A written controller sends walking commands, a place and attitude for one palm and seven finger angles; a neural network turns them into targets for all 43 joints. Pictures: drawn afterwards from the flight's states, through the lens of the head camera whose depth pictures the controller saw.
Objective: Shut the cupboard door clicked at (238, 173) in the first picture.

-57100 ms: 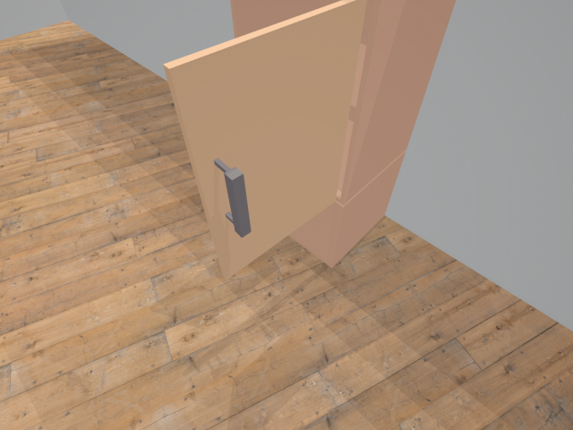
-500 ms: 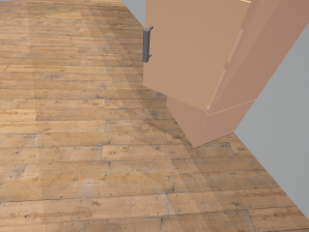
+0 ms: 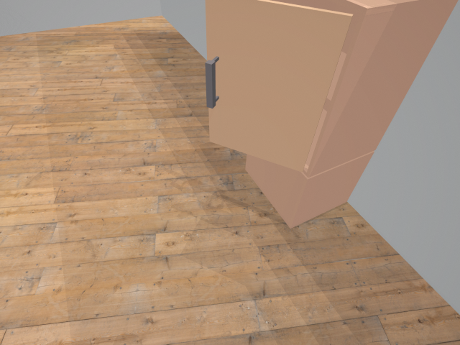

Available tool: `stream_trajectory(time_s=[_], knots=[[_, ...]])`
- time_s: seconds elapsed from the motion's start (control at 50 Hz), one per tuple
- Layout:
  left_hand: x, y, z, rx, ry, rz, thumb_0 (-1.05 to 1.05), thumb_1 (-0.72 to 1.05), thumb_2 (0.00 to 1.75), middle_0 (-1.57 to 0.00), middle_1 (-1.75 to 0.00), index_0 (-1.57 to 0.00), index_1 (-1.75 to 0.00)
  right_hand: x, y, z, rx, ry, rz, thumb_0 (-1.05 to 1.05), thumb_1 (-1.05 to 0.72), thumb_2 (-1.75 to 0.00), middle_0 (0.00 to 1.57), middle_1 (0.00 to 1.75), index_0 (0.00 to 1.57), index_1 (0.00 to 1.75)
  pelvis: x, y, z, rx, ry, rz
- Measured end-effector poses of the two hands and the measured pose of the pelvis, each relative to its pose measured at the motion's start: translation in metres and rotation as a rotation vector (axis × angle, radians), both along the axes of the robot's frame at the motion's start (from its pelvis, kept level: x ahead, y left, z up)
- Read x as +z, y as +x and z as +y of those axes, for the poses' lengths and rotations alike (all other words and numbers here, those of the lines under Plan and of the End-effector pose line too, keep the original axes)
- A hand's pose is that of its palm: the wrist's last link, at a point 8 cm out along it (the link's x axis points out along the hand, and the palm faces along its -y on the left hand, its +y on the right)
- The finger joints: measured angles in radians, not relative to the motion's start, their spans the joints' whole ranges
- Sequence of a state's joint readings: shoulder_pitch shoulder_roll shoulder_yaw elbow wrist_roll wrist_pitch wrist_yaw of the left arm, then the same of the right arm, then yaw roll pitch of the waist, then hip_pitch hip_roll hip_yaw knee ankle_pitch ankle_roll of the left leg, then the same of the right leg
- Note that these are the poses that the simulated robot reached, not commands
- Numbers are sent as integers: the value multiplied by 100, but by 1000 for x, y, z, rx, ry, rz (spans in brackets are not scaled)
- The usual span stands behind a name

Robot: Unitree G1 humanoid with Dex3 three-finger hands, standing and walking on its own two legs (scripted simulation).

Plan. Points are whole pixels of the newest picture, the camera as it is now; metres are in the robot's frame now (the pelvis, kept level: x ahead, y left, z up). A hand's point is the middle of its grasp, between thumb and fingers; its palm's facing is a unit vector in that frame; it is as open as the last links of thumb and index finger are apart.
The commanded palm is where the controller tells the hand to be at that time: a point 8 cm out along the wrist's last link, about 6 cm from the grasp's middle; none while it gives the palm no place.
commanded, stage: let the arm hang, fingers relaxed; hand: left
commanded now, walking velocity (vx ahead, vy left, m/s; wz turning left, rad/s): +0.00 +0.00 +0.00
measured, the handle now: (213, 82) +0.96 +0.11 -0.03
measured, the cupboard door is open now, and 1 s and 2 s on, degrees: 38 38 38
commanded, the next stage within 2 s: look to check the result in 0.18 s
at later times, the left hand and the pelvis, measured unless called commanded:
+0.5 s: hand out of the picture -0.01 +0.16 -0.18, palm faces +0.03 -0.98 -0.19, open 7.4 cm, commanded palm none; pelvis +0.01 -0.01 +0.00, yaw +0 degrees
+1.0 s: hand out of the picture +0.02 +0.15 -0.18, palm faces +0.08 -0.98 -0.19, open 7.4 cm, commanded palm none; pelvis +0.02 -0.02 +0.00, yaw +3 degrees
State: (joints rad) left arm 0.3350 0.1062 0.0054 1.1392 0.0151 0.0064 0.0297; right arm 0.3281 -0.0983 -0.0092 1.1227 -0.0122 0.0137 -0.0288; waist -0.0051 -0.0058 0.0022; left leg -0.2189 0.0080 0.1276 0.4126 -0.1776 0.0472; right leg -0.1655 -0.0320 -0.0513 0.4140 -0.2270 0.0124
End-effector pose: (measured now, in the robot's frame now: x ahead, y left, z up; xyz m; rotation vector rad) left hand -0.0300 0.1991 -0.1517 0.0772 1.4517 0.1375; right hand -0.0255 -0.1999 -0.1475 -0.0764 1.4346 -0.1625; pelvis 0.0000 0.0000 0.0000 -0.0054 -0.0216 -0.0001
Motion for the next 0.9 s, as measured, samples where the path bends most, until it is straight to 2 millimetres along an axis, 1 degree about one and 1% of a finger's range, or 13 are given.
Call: stream_trajectory(time_s=[0.14, 0.32, 0.48, 0.76, 0.9], knots=[[0, 11, -1, -7, 0, -20, 1, 91, 90, -20, -30, -20, -29, 1, 3, -4, -6, -10, -4, 1, -92, -89, 20, 30, 20, 30, 0, 3, 0, -3, 3, 3], [4, 11, 8, -10, 33, 3, 1, 91, 90, -20, -30, -20, -29, 2, 4, -14, -5, -21, 11, 1, -91, -89, 20, 30, 20, 30, 1, 8, -4, -5, 4, 3], [7, 15, 13, -13, 54, 12, 1, 91, 90, -20, -30, -20, -29, 2, 12, -22, 2, -28, 11, 1, -91, -89, 20, 30, 20, 30, 1, 12, -8, -5, 4, 1], [6, 36, 4, -18, 47, -25, 1, 91, 90, -20, -30, -20, -29, 3, 36, -33, 22, -37, -21, 1, -91, -89, 20, 30, 20, 30, 2, 20, -15, 0, 5, -1], [6, 43, 0, -16, 44, -34, 1, 91, 90, -20, -30, -20, -29, 4, 43, -37, 28, -39, -28, 1, -91, -89, 20, 30, 20, 30, 2, 23, -19, 6, 5, 0]])
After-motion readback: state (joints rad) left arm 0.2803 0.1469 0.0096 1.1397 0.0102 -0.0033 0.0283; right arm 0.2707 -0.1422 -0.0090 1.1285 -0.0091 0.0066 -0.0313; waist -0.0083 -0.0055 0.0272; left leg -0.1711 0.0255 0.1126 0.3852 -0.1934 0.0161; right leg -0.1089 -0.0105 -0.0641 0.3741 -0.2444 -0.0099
